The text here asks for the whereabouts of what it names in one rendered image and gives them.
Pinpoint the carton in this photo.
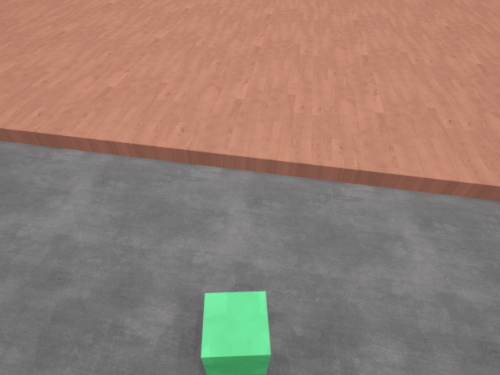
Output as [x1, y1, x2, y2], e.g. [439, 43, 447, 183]
[201, 291, 271, 375]

